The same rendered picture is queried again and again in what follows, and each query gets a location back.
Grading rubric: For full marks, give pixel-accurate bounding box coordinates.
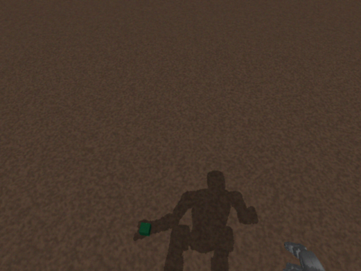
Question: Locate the cube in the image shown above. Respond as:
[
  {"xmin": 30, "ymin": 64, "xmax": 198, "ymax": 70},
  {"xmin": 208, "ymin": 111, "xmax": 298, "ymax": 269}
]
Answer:
[{"xmin": 139, "ymin": 222, "xmax": 151, "ymax": 236}]

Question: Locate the right robot hand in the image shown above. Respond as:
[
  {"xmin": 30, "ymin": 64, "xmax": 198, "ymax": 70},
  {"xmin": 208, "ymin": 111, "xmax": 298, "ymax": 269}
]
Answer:
[{"xmin": 283, "ymin": 242, "xmax": 325, "ymax": 271}]

